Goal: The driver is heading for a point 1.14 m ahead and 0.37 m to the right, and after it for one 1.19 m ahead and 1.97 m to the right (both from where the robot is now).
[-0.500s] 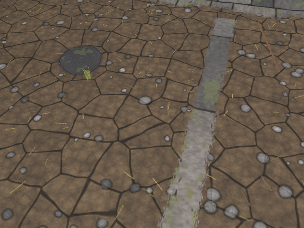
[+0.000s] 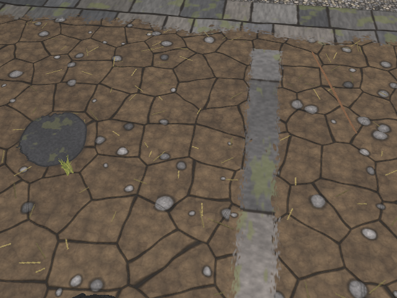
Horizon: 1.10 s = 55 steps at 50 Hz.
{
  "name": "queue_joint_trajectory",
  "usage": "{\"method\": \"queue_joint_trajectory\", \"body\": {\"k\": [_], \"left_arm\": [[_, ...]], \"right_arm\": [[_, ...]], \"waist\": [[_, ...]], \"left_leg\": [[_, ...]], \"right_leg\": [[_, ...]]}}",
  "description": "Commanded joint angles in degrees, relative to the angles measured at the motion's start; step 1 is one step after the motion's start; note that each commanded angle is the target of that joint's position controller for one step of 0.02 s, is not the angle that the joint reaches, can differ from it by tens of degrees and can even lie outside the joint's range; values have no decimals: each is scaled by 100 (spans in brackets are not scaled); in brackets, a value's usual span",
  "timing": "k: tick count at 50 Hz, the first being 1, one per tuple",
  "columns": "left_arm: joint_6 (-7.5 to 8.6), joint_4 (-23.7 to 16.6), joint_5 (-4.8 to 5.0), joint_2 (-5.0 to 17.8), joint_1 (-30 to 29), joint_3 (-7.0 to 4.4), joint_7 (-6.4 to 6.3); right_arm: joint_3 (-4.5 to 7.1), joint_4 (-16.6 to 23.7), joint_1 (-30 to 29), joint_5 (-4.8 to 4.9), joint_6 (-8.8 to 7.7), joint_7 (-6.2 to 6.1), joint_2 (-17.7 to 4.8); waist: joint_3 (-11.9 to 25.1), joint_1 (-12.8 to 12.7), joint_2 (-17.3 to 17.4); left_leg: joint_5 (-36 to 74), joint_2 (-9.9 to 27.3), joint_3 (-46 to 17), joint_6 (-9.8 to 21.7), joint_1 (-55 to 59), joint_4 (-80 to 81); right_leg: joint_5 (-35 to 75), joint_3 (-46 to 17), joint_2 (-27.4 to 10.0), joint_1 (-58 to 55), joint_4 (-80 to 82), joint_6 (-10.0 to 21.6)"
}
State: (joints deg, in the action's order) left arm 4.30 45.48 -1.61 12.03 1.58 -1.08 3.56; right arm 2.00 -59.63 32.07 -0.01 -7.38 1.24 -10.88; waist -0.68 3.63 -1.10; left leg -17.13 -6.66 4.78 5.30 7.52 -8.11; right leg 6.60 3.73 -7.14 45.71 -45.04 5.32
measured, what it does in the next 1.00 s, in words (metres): walks ahead, turning right: right foot, then left foot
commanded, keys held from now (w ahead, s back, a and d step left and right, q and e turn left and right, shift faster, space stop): w+e+shift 1.00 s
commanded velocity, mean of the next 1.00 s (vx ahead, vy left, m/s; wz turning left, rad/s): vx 1.00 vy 0.00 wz -0.80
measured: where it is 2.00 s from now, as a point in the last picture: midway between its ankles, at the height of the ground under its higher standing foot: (313, 135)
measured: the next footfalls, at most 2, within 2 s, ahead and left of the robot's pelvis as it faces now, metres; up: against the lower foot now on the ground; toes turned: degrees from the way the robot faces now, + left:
right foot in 0.16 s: +0.35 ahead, -0.06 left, +0.00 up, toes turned -8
left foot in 0.58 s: +0.82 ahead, +0.01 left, +0.00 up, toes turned -27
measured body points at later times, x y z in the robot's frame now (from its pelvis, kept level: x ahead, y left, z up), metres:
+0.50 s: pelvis +0.49 -0.05 +0.00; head +0.52 -0.06 +0.45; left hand +0.50 +0.24 -0.13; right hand +0.70 -0.31 -0.05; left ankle +0.76 +0.06 -0.68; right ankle +0.31 -0.05 -0.73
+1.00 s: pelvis +0.90 -0.22 -0.03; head +0.92 -0.25 +0.42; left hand +1.25 -0.28 -0.06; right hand +0.65 -0.34 -0.15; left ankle +0.80 +0.03 -0.72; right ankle +1.00 -0.38 -0.71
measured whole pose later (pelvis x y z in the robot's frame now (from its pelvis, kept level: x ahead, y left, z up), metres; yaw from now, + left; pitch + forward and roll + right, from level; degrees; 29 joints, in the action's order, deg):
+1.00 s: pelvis +0.90 -0.22 -0.03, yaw -48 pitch +1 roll +2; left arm 1.1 34.3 -1.7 17.0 -4.9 -0.9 5.3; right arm 2.1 -53.3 30.4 -1.7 -5.1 -0.8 -15.0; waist -2.7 4.0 -2.0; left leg -26.0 1.7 19.4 -4.5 14.8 -17.9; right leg -3.9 9.4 0.7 39.5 -43.1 11.4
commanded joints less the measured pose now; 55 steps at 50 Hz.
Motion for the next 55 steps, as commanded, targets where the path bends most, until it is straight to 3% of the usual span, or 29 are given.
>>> {"method": "queue_joint_trajectory", "body": {"k": [1, 4, 7, 8, 9, 10, 12, 13, 16, 20, 23, 25, 27, 28, 29, 30, 31, 32, 34, 37, 44, 46, 48, 50, 51, 52, 53, 54, 55], "left_arm": [[52, -388, 96, 195, -694, 52, 26], [53, -301, 86, 463, -386, -26, -44], [29, 502, 73, 1015, 2349, -305, -142], [-45, 650, 11, 1293, 3050, -467, -222], [-110, 653, -123, 1812, 2656, -614, -220], [-131, 590, -10, 1561, 2452, -625, -201], [-87, 669, 20, 975, 2044, -512, -230], [-42, 671, 35, 893, 1941, -474, -277], [134, 624, 166, 879, 1872, -393, -321], [237, 498, 165, 1140, 2131, -473, -271], [216, 507, 226, 1319, 2521, -548, -219], [177, 466, 226, 1379, 2521, -569, -272], [170, 389, 169, 1690, 2382, -635, -309], [180, 296, 143, 1864, 2051, -674, -295], [231, 116, 106, 1408, 1810, -558, -273], [210, -130, 402, 312, 2538, -292, -313], [128, -265, 349, 796, 2413, -259, -371], [42, -213, 203, 1065, 1786, -318, -362], [-78, -291, 34, 975, 1255, -324, -189], [-315, -651, -29, 519, 947, -202, -16], [-369, -1378, -20, 633, -390, -40, 222], [-348, -1399, -20, 631, -643, -13, 263], [-325, -1272, -6, 786, -299, -60, 206], [-303, -858, 10, 1154, 1252, -240, 78], [-271, -449, 13, 1415, 2484, -415, -38], [-344, -326, 179, 1674, 2470, -637, -192], [-405, -644, -69, 2380, 1675, -679, -211], [-441, -820, -64, 2326, 2127, -741, -266], [-384, -650, 5, 2052, 2013, -698, -341]], "right_arm": [[69, 306, -56, 20, -165, -85, -800], [96, 251, 73, -168, -36, -264, -1092], [235, 405, -490, -318, 209, -434, -1456], [213, 562, -817, -334, 168, -373, -1287], [24, 981, -321, -15, 36, -167, -369], [18, 1271, -1015, -22, -105, -182, -800], [0, 1522, -1716, -122, -233, -150, -897], [-26, 1614, -1866, -241, -157, -126, -814], [-105, 1842, -1958, -473, 188, -23, -627], [-242, 2523, -3463, -312, 211, 73, -567], [-241, 2678, -3773, -185, 201, 53, -681], [-201, 2762, -3765, -174, 194, -2, -845], [-10, 2539, -2802, -151, 152, -126, -1305], [112, 2286, -1714, -136, 132, -221, -1539], [266, 2078, -460, -254, 136, -352, -1936], [341, 2059, -398, -570, 131, -336, -2271], [406, 2083, -797, -429, 192, -246, -2095], [285, 2163, -1368, -365, 210, -217, -1447], [180, 1927, -1455, -348, 222, -188, -1019], [92, 1448, -1090, -159, 81, -101, -688], [146, 1203, -1131, -138, -89, -94, -1067], [169, 1122, -827, -148, -55, -151, -1269], [241, 1140, -622, -144, 67, -250, -1616], [341, 1269, -924, -184, 269, -318, -1968], [350, 1416, -1179, -208, 351, -291, -1954], [349, 1476, -1304, -192, 367, -222, -1712], [155, 2064, -701, -197, 281, -152, -997], [154, 2391, -1247, -99, 146, -168, -1314], [101, 2432, -1488, -83, 60, -178, -1306]], "waist": [[-952, -141, 171], [-291, -394, 691], [1034, -1745, 964], [1279, -1946, 648], [1545, -931, -1644], [1626, -1127, -594], [377, -697, 601], [70, -467, 701], [-342, -53, 553], [-757, -449, 156], [-420, -806, -143], [-250, -776, -241], [529, -289, -282], [1051, 380, -284], [1788, 896, -10], [2551, 238, 1831], [2504, 121, 1964], [1411, 141, 1137], [475, 30, 343], [29, -281, 664], [-743, -479, 322], [-774, -409, 290], [-360, -664, 611], [432, -1501, 835], [953, -1965, 681], [930, -1827, -275], [1097, -610, -1261], [1923, -1142, -431], [982, -873, 151]], "left_leg": [[3924, 1450, -101, 194, -997, 1019], [7504, 1688, 341, -133, 458, -270], [8095, 1810, 535, -253, 12, -4205], [5235, 1397, 455, -106, -1506, -6236], [-966, 258, -110, -557, -4819, -8573], [-484, 470, -971, -321, -5645, -8643], [165, 1016, -1038, -173, -5330, -7407], [86, 1144, -1043, -270, -5016, -7085], [-181, 1356, -814, -624, -4560, -6160], [1657, 1160, -329, -816, -3747, -3755], [2513, 845, -283, -665, -3270, -2835], [2311, 713, -401, -573, -2983, -2214], [1621, 482, -500, -463, -1748, -2070], [1300, 676, -552, -421, -571, -2108], [-180, 1535, -1298, -311, 844, -2396], [-1370, 3496, -4137, 164, 2271, -1721], [-2490, 3497, -5483, 344, 1800, -904], [-2601, 3081, -4374, 228, 818, -724], [-666, 2566, -2655, 54, -415, -649], [593, 2376, -1397, -113, -1025, -428], [2885, 1895, 867, -382, -1491, 253], [4764, 1828, 1221, -508, -1123, 11], [7131, 1982, 1271, -576, -508, -882], [8135, 2264, 1122, -472, -630, -2947], [7330, 2271, 974, -375, -1396, -4673], [2373, 1234, 942, -490, -2912, -6923], [-1269, 641, 421, -785, -5051, -8857], [-969, 626, -700, -824, -5683, -9117], [-683, 946, -854, -808, -5817, -8467]], "right_leg": [[555, 525, 445, -1126, 1016, 218], [-322, 820, 1191, -1524, 1175, 453], [-990, 543, 1412, -4154, 1554, 848], [-2164, -393, 771, -5467, 1153, 1047], [-2461, -4032, -883, -7454, 1731, 2312], [-3024, -4960, -922, -7381, 2734, 2337], [-2431, -3831, -561, -5521, 3240, 1730], [-1931, -3390, -281, -4727, 3275, 1576], [-1609, -2695, 250, -3250, 3523, 1459], [-255, -2211, 756, -2194, 3821, 1134], [902, -2306, 652, -3031, 3608, 840], [1543, -2390, 575, -3721, 3117, 654], [2830, -2446, 560, -4147, 1644, 392], [2557, -2389, 717, -3723, 378, 303], [1189, -2146, 961, -2835, -1341, 277], [-3720, -1491, 1548, -1007, -3244, 140], [-3261, -1160, 1165, -332, -3790, 245], [-2564, -1000, 793, -139, -3620, 233], [-2207, -879, 441, -327, -3216, 166], [-2140, -782, 119, -151, -3120, 126], [-464, 134, 254, -521, -844, 272], [-458, 652, 608, -1043, -174, 470], [-858, 888, 1027, -1658, 71, 633], [-1470, 701, 1328, -3296, 143, 852], [-1680, 324, 1406, -4819, 580, 1040], [-2080, -641, 1007, -5976, 1104, 1154], [-445, -3432, -463, -6878, 1337, 1873], [-741, -4701, -888, -7264, 2315, 2448], [-201, -4439, -891, -6330, 2696, 2209]]}}
Keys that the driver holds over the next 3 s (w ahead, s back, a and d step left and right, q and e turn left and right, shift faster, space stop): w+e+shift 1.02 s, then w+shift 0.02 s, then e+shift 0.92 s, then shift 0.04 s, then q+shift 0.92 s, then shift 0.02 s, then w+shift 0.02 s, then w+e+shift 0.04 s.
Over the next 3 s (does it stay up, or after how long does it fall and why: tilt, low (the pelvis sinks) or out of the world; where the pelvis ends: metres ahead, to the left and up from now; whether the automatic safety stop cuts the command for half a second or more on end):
stays up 1.15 -0.53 0.00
